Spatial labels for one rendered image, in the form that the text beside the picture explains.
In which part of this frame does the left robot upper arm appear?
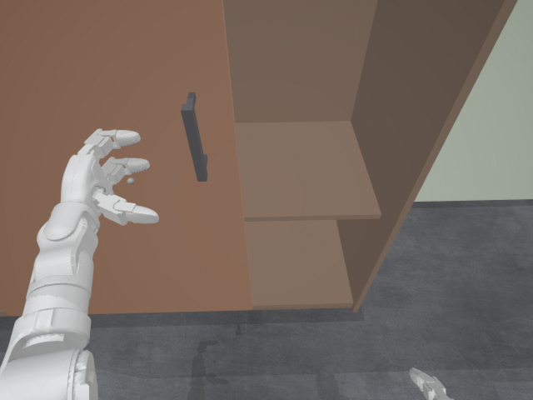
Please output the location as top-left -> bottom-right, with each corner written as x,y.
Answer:
0,347 -> 98,400

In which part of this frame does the wardrobe door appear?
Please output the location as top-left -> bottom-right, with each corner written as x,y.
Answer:
0,0 -> 252,316

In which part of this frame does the left robot hand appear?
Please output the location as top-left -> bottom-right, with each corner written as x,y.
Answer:
61,128 -> 159,225

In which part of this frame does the left robot forearm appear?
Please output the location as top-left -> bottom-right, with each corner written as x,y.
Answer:
0,202 -> 100,377

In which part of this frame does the right robot hand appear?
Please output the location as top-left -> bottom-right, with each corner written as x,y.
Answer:
410,368 -> 454,400

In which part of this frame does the handle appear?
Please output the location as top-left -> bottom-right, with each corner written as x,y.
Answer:
181,92 -> 207,182

